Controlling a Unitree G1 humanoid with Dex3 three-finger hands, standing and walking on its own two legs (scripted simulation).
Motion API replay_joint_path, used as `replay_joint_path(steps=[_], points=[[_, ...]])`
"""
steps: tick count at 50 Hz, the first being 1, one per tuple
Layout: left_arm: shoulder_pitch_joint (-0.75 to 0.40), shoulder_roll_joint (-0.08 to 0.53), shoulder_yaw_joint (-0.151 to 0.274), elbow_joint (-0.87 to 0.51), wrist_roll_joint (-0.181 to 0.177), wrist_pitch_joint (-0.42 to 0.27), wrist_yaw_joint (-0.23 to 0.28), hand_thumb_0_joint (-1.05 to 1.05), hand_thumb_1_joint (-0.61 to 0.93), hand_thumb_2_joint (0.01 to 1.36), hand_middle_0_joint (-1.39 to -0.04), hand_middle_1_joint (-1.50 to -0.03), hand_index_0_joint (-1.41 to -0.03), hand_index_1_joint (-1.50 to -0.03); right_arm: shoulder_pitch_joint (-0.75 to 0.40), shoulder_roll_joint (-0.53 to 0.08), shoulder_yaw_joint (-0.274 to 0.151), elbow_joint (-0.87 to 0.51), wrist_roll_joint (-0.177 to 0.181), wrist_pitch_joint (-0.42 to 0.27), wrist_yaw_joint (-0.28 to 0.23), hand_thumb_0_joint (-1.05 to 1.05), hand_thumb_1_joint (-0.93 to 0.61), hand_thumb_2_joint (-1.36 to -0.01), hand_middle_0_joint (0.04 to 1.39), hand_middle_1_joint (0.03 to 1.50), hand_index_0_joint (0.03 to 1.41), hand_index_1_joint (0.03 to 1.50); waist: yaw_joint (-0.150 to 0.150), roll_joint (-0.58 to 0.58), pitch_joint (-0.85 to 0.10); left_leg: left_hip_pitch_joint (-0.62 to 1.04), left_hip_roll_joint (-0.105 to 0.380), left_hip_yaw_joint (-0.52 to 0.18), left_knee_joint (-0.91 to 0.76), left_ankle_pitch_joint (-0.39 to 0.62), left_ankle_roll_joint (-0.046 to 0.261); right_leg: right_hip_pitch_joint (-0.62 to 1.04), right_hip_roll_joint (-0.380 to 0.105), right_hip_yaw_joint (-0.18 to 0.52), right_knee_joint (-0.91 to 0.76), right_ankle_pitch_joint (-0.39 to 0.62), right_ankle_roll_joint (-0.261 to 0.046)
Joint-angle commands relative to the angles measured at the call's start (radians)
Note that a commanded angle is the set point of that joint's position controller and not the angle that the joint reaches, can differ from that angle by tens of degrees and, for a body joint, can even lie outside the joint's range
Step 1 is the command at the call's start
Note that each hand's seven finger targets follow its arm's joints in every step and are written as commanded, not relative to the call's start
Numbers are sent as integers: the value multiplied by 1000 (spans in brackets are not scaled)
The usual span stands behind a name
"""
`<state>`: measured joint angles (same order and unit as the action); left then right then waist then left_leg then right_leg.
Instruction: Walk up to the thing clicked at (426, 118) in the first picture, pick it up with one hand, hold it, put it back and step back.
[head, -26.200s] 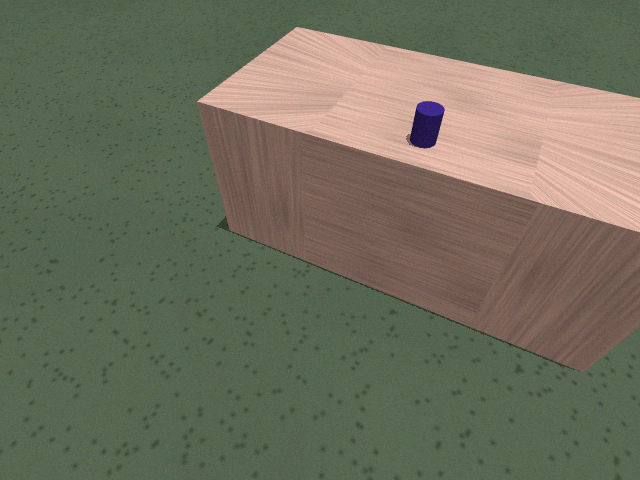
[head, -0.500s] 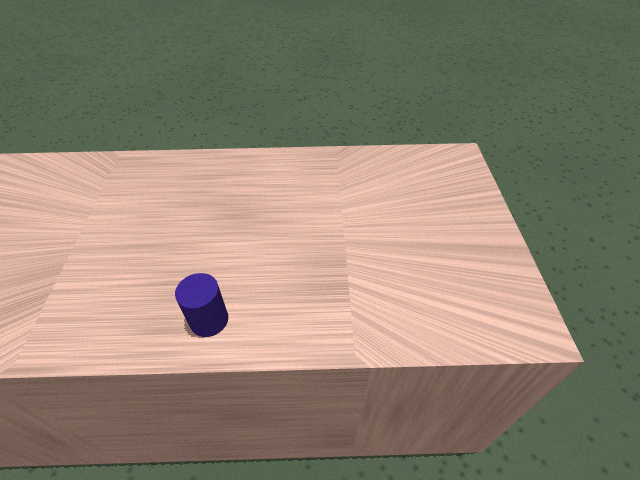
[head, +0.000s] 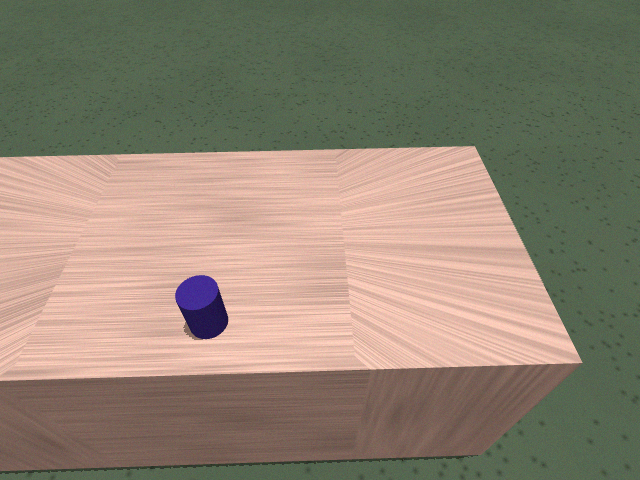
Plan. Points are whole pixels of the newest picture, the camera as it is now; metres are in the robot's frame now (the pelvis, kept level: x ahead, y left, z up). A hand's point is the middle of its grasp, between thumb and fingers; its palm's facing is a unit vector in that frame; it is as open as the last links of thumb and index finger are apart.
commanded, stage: stand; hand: left
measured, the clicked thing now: (203, 307) +0.44 +0.22 -0.13
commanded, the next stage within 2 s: step back in 0.12 s
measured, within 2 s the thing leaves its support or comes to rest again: neither
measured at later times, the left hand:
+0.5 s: hand out of the picture +0.09 +0.31 -0.19, palm faces +0.00 -0.93 -0.37, open 7.4 cm
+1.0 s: hand out of the picture -0.06 +0.29 -0.16, palm faces -0.05 -0.91 -0.41, open 7.4 cm
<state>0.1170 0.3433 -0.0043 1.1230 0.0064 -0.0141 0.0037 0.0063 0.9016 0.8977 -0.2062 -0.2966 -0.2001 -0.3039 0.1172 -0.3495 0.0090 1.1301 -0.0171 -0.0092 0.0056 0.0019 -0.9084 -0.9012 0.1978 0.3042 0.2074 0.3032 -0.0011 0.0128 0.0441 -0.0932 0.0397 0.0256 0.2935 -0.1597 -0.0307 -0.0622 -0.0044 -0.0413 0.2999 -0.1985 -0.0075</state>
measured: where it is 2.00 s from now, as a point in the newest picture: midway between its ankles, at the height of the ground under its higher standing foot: outside the picture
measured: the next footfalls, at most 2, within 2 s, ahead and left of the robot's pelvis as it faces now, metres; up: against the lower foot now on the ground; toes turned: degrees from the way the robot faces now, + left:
right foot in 0.86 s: -0.12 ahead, -0.09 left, +0.00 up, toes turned -1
left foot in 1.24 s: -0.20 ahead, +0.16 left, +0.00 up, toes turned +0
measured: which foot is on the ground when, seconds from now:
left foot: down 0.00-0.88, up 0.90-1.00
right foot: down 0.00-0.46, up 0.48-0.84, down 0.86-1.00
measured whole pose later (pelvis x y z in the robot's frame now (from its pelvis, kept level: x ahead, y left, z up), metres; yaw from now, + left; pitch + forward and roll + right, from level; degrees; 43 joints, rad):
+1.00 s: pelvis -0.16 +0.03 -0.02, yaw -3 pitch -2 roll +1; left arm 0.16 0.34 0.06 0.87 0.02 0.04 0.00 0.01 0.90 0.90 -0.21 -0.30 -0.20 -0.30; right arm 0.12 -0.41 -0.05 0.87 0.00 0.05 -0.02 0.00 -0.91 -0.90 0.20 0.30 0.21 0.30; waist 0.01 0.04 0.16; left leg -0.48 -0.10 -0.12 1.08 -0.49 0.00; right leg -0.26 0.00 0.03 0.63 -0.34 -0.02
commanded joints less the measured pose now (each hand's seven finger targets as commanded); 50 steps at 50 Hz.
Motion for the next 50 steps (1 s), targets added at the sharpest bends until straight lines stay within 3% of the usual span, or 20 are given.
replay_joint_path(steps=[1,5,6,9,12,16,19,21,23,24,25,27,35,41,42,43,44,45,48,50], points=[[-26,222,44,-53,1,-19,10,0,900,900,-200,-300,-200,-300,-29,-206,-41,-50,5,-18,-15,0,-900,-900,200,300,200,300,-1,-23,-36,13,107,-98,-41,111,43,-36,-134,104,-67,125,-12],[-29,225,46,-58,4,-20,8,0,900,900,-200,-300,-200,-300,-37,-206,-42,-53,4,-21,-16,0,-900,-900,200,300,200,300,-1,-2,-70,23,107,-95,-36,131,45,-19,-139,109,-58,162,-16],[-29,280,98,-76,-13,-7,10,0,900,900,-200,-300,-200,-300,-63,-262,-67,-77,12,-4,-10,0,-900,-900,200,300,200,300,8,-11,43,-64,89,-106,82,304,76,-75,-120,111,35,326,-19],[-20,273,109,-127,-15,5,15,0,900,900,-200,-300,-200,-300,-24,-240,-78,-121,27,10,-10,0,-900,-900,200,300,200,300,-6,-36,-80,-60,69,-73,211,344,94,-36,-143,114,106,404,-75],[-56,282,120,-182,-8,22,13,0,900,900,-200,-300,-200,-300,-9,-231,-90,-158,26,29,-10,0,-900,-900,200,300,200,300,-8,-80,-124,-76,10,-46,339,205,86,-88,-216,173,106,379,-148],[-141,309,128,-259,22,32,14,0,900,900,-200,-300,-200,-300,65,-224,-109,-195,16,56,-3,0,-900,-900,200,300,200,300,-28,-206,-49,-154,-51,-105,631,-391,96,-261,-366,269,98,346,-261],[-157,292,120,-288,25,33,18,0,900,900,-200,-300,-200,-300,106,-225,-115,-217,19,45,-1,0,-900,-900,200,300,200,300,-41,-190,-61,-206,-37,-84,462,-264,91,-166,-285,199,219,364,-188],[-134,268,113,-300,6,50,13,0,900,900,-200,-300,-200,-300,125,-248,-123,-213,-2,28,-6,0,-900,-900,200,300,200,300,-40,-37,-63,-159,19,-109,175,172,95,-172,-159,111,409,226,-102],[-88,197,107,-316,-6,69,24,0,900,900,-200,-300,-200,-300,89,-373,-149,-256,-21,12,-8,0,-900,-900,200,300,200,300,-15,172,-82,-84,270,-463,108,625,225,-358,103,144,716,-438,-23],[-82,212,109,-305,1,73,35,0,900,900,-200,-300,-200,-300,75,-410,-156,-265,-9,11,-11,0,-900,-900,200,300,200,300,-37,199,-118,-104,327,-547,83,559,289,-356,123,234,836,-493,-23],[-90,230,113,-301,4,75,41,0,900,900,-200,-300,-200,-300,34,-375,-152,-282,-6,11,-18,0,-900,-900,200,300,200,300,-29,123,-122,-98,297,-487,104,512,276,-379,121,282,899,-459,-25],[-24,232,112,-271,-10,75,40,0,900,900,-200,-300,-200,-300,-42,-306,-133,-299,-15,12,-31,0,-900,-900,200,300,200,300,28,119,-100,-53,198,-300,157,472,232,-436,113,273,962,-339,-18],[-28,223,119,-323,3,55,26,0,900,900,-200,-300,-200,-300,78,-281,-131,-322,-5,16,-46,0,-900,-900,200,300,200,300,-47,113,-98,112,240,-276,208,545,296,-420,65,180,693,-334,38],[122,205,133,-281,13,44,6,0,900,900,-200,-300,-200,-300,-11,-311,-128,-360,1,31,-32,0,-900,-900,200,300,200,300,15,154,-147,-89,206,-249,233,260,224,-144,22,55,272,-147,-14],[172,203,133,-264,18,39,6,0,900,900,-200,-300,-200,-300,-32,-300,-124,-359,9,35,-29,0,-900,-900,200,300,200,300,39,144,-157,-131,180,-223,280,205,184,-78,5,61,146,-40,-32],[153,261,146,-279,33,28,8,0,900,900,-200,-300,-200,-300,-23,-259,-109,-363,19,34,-28,0,-900,-900,200,300,200,300,28,14,-139,-267,96,-181,359,99,118,-32,-89,225,118,20,-64],[94,344,167,-308,27,26,5,0,900,900,-200,-300,-200,-300,-17,-208,-96,-373,26,32,-28,0,-900,-900,200,300,200,300,12,-205,-79,-433,-98,-93,520,-235,48,-39,-256,457,62,103,-172],[61,401,175,-338,28,26,6,0,900,900,-200,-300,-200,-300,-51,-228,-107,-364,17,40,-43,0,-900,-900,200,300,200,300,60,-277,-36,-395,-137,-135,777,-489,31,-223,-419,604,27,216,-327],[-78,278,144,-381,17,21,18,0,900,900,-200,-300,-200,-300,61,-242,-107,-313,31,38,-42,0,-900,-900,200,300,200,300,-37,-136,-6,-394,-157,-211,905,-351,36,-192,-238,297,117,392,-214],[-53,267,145,-401,25,24,22,0,900,900,-200,-300,-200,-300,69,-248,-102,-314,21,30,-45,0,-900,-900,200,300,200,300,-7,-167,-40,-401,-155,-177,912,-340,17,-124,-222,250,160,455,-209]])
